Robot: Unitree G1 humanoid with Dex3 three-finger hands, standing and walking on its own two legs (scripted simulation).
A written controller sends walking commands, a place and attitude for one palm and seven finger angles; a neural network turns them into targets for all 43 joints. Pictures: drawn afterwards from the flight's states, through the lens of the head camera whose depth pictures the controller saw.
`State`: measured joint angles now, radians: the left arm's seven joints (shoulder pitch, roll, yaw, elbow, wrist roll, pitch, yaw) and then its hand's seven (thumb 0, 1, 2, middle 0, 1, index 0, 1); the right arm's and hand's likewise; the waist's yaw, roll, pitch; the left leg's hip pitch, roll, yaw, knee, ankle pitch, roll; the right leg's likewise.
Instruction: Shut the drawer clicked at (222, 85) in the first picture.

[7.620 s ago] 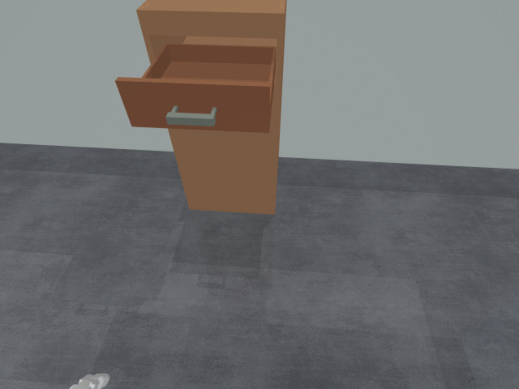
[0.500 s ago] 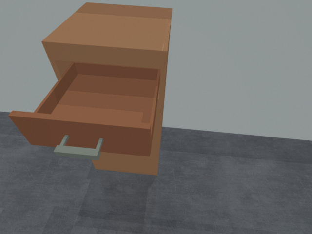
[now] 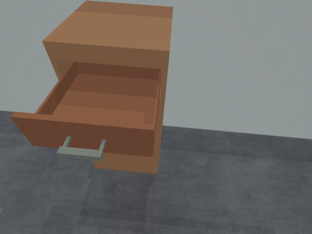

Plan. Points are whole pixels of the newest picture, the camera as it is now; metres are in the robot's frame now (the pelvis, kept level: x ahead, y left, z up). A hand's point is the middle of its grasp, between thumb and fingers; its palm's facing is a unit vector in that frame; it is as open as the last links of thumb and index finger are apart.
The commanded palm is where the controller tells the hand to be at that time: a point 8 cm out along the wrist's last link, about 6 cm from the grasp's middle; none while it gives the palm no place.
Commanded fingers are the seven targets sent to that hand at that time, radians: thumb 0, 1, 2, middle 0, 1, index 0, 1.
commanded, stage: look again from close up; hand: left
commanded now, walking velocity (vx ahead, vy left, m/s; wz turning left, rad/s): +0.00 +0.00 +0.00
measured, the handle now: (83, 147) +0.34 +0.23 +0.01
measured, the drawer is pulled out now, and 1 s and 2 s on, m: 0.29 0.29 0.29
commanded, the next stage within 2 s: raise the hand and make a fist in 0.12 s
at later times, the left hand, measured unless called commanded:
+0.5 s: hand (100, 202) +0.19 +0.14 +0.02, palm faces +0.04 -1.00 +0.00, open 6.6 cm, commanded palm +0.09 +0.21 -0.04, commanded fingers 0.00 0.90 0.90 -0.50 -0.62 -0.50 -0.62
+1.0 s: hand (102, 218) +0.16 +0.14 +0.00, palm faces -0.21 -0.98 -0.05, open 4.1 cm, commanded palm +0.11 +0.23 +0.02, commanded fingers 0.00 0.90 0.90 -1.00 -1.17 -1.00 -1.17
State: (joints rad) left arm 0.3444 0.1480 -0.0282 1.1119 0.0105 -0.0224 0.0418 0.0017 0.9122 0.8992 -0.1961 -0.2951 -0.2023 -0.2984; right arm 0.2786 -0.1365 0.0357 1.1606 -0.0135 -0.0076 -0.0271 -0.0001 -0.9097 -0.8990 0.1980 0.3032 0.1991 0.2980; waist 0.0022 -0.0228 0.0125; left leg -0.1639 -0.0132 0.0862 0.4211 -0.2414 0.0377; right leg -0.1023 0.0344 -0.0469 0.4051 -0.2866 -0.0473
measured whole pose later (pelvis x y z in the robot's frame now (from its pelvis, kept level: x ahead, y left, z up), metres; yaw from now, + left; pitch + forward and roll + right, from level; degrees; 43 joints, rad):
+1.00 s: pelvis -0.06 -0.02 -0.06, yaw +3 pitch +7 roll -1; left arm 0.32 0.28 0.07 -0.04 -0.27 -0.23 -0.38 0.01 0.91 0.90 -0.80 -0.96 -0.81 -0.96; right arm 0.22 -0.20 0.08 0.56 0.05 -0.19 -0.06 0.01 -0.90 -0.90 0.20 0.30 0.21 0.30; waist -0.01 0.05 -0.08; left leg -0.70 0.02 0.01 0.97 -0.40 0.01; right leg -0.61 0.04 -0.14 0.95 -0.47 -0.08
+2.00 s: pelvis -0.03 +0.02 -0.02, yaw +3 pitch +0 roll -1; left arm 0.50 0.25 0.11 -0.40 -0.24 0.01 -0.23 0.01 0.90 0.90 -1.40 -1.60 -1.40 -1.60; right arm 0.25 -0.24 0.07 0.59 0.05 -0.28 -0.04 0.01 -0.90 -0.90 0.20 0.30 0.20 0.30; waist 0.02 0.05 -0.05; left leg -0.35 -0.03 0.05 0.65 -0.30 0.07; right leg -0.27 0.00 -0.09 0.63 -0.36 -0.02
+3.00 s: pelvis -0.03 +0.00 -0.03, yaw +2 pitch +7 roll -1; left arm 0.30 0.24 0.19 0.07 -0.29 -0.31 -0.35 0.02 0.90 0.90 -1.40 -1.60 -1.40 -1.60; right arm 0.24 -0.27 0.02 0.62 0.03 -0.29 -0.05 0.01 -0.90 -0.90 0.20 0.30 0.20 0.30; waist -0.01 0.04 -0.05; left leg -0.54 -0.01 0.04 0.78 -0.35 0.04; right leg -0.46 0.03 -0.10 0.75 -0.41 -0.05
